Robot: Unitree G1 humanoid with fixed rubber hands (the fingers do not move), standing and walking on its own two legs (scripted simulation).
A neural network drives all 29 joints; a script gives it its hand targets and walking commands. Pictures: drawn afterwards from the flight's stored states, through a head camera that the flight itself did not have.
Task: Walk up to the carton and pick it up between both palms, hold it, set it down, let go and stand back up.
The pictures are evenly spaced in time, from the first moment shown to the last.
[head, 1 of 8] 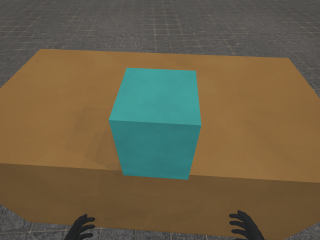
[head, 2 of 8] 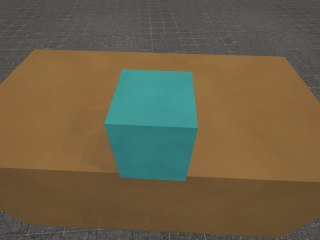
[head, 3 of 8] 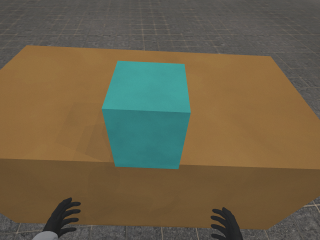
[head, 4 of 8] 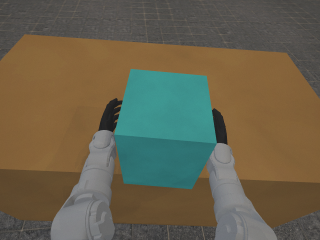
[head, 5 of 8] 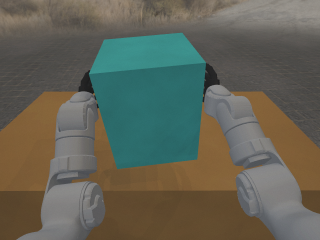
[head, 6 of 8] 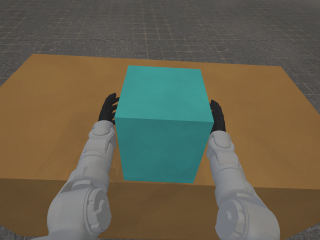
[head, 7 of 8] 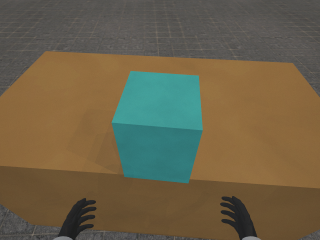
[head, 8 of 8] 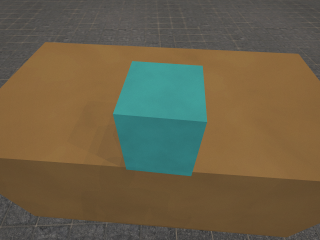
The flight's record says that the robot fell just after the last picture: no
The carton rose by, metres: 0.23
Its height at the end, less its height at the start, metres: +0.00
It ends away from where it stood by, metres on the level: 0.02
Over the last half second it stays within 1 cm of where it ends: yes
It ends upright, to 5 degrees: yes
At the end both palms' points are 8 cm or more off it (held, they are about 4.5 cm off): yes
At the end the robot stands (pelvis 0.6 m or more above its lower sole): yes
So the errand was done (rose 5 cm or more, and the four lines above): yes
